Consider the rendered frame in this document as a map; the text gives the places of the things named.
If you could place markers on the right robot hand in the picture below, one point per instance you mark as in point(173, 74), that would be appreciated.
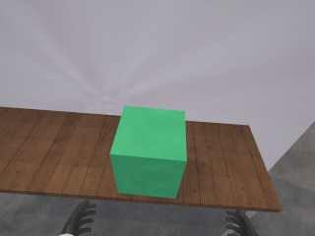
point(245, 228)

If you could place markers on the table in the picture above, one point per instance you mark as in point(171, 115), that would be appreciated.
point(67, 154)

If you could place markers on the carton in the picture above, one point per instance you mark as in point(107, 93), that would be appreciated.
point(149, 152)

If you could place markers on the left robot hand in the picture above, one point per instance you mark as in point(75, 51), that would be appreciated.
point(75, 221)

